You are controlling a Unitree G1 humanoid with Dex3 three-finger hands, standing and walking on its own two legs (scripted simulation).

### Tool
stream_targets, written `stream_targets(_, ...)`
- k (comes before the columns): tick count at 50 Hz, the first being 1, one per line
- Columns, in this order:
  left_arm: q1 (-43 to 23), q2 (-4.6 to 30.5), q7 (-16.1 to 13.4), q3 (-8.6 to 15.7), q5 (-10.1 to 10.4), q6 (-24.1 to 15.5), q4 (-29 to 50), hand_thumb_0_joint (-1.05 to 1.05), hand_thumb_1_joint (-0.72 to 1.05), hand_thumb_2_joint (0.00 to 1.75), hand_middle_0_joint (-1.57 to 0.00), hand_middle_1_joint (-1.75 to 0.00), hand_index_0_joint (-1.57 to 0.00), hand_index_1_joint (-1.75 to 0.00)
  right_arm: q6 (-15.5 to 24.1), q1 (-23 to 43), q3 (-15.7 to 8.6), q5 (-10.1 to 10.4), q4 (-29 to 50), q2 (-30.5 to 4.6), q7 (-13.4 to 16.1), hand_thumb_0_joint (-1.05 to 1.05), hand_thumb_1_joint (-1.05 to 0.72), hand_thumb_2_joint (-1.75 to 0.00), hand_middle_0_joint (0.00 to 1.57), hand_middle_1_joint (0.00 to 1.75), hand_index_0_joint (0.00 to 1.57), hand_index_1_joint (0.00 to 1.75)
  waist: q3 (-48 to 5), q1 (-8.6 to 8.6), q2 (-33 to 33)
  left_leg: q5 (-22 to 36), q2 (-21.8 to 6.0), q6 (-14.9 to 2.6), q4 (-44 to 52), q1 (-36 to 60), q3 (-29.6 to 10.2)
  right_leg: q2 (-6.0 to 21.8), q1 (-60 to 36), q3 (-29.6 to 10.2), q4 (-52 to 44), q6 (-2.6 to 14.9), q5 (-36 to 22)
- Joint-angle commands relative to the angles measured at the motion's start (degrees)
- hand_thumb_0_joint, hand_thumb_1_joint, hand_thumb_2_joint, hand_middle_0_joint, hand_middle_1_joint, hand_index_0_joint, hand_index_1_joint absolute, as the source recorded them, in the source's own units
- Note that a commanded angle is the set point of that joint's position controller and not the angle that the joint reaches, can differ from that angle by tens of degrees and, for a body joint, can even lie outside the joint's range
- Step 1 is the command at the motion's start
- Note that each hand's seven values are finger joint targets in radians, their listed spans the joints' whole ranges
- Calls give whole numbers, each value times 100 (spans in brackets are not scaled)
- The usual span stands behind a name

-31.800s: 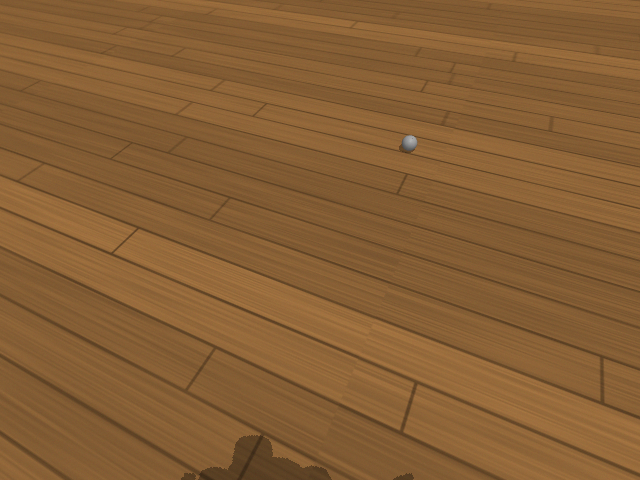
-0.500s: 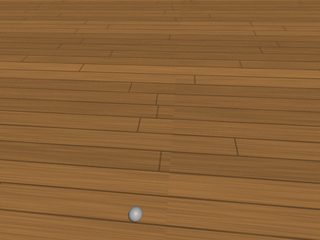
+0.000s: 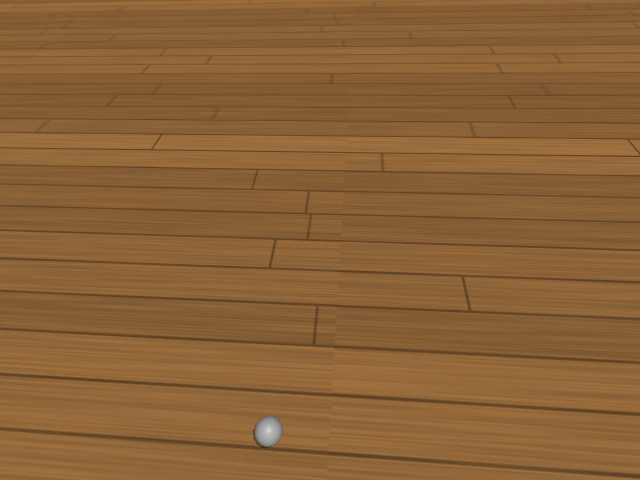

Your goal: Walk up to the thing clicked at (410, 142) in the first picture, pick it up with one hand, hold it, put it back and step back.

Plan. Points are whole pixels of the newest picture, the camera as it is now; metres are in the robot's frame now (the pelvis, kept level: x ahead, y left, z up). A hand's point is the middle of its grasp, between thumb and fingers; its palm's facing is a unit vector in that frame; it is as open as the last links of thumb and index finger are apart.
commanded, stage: stand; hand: left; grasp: from above
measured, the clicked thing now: (268, 431) +0.41 +0.22 -0.74
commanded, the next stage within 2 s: step back in 1.40 s
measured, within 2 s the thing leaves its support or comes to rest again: neither
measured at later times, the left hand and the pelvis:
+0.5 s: hand out of the picture +0.08 +0.24 -0.16, palm faces +0.01 -0.94 -0.34, open 7.3 cm; pelvis +0.01 +0.00 +0.00, yaw +0 degrees
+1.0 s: hand out of the picture +0.09 +0.24 -0.16, palm faces -0.01 -0.94 -0.34, open 7.3 cm; pelvis +0.02 +0.00 +0.00, yaw +0 degrees
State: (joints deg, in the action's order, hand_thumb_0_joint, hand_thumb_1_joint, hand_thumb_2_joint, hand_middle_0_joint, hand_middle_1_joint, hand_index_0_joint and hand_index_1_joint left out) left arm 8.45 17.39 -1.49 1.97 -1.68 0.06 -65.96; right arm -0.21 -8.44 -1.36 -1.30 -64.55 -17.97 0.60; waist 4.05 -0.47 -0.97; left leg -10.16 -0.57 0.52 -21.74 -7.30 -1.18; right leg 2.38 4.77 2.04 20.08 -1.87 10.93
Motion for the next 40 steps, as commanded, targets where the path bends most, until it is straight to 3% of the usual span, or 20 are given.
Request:
stream_targets(1,-187,1119,-32,192,25,-117,306,0,90,90,-20,-30,-20,-30,143,273,-178,5,288,-1083,83,0,-90,-90,20,30,20,30,-236,-9,54,121,-548,-186,522,-126,-515,475,84,-497,-462,206,-206)
stream_targets(12,-252,1117,-15,181,48,-117,277,0,90,90,-20,-30,-20,-30,174,332,-130,19,269,-1135,91,0,-90,-90,20,30,20,30,-389,-17,78,811,-610,-187,474,103,-457,486,18,-461,-410,211,-593)
stream_targets(15,-302,1137,-1,180,55,-108,276,0,90,90,-20,-30,-20,-30,164,285,-120,15,227,-1140,92,0,-90,-90,20,30,20,30,-314,15,85,587,-597,-177,503,-9,-436,483,20,-478,-468,201,-489)
stream_targets(18,-361,1188,-1,195,52,-126,311,0,90,90,-20,-30,-20,-30,171,304,-125,30,251,-1167,90,0,-90,-90,20,30,20,30,-407,29,122,806,-621,-181,479,45,-433,506,-41,-489,-444,206,-665)
stream_targets(22,-307,1157,7,182,54,-121,289,0,90,90,-20,-30,-20,-30,170,378,-126,32,237,-1190,89,0,-90,-90,20,30,20,30,-393,-1,72,676,-638,-182,483,95,-449,499,10,-469,-462,206,-525)
stream_targets(24,-373,1177,14,182,51,-112,304,0,90,90,-20,-30,-20,-30,165,352,-115,29,225,-1170,80,0,-90,-90,20,30,20,30,-254,37,55,362,-604,-157,581,-64,-443,481,51,-469,-486,210,-369)
stream_targets(25,-357,1200,11,189,52,-115,316,0,90,90,-20,-30,-20,-30,173,429,-126,26,249,-1169,80,0,-90,-90,20,30,20,30,-360,-6,70,570,-633,-165,549,63,-457,497,52,-470,-455,224,-423)
stream_targets(26,-374,1168,21,174,63,-114,303,0,90,90,-20,-30,-20,-30,167,392,-107,30,234,-1157,68,0,-90,-90,20,30,20,30,-267,33,63,386,-604,-156,591,-44,-445,478,83,-471,-486,210,-340)
stream_targets(40,-390,1242,42,160,76,-140,365,0,90,90,-20,-30,-20,-30,191,423,-114,31,234,-1262,58,0,-90,-90,20,30,20,30,-494,29,67,858,-656,-165,506,93,-420,524,-49,-467,-430,219,-683)
